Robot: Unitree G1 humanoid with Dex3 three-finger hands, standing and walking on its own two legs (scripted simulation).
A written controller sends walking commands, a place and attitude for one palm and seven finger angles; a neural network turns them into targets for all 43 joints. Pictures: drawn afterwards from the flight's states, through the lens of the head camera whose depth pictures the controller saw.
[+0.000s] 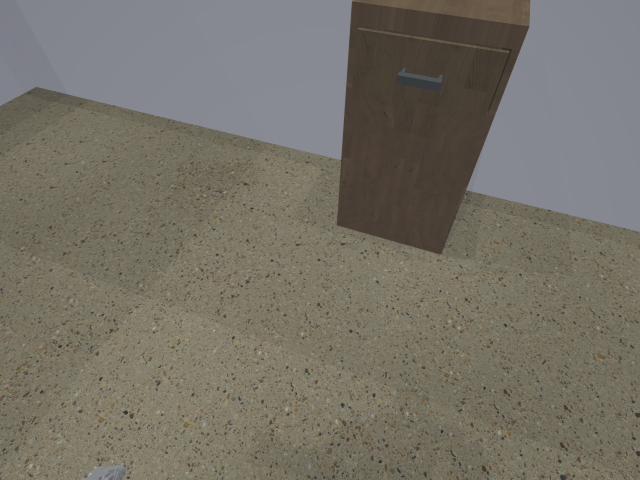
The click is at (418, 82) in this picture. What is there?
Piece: drawer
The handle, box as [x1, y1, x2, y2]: [396, 68, 442, 91]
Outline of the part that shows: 397,75 396,83 438,91 442,79 442,75 440,74 438,78 433,78 406,73 406,68 403,68 400,72 399,71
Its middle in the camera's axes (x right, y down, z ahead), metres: +0.28 -0.46 +1.10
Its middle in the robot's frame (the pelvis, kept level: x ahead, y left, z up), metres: +1.15 -0.22 -0.03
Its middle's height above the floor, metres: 0.74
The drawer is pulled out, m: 0.02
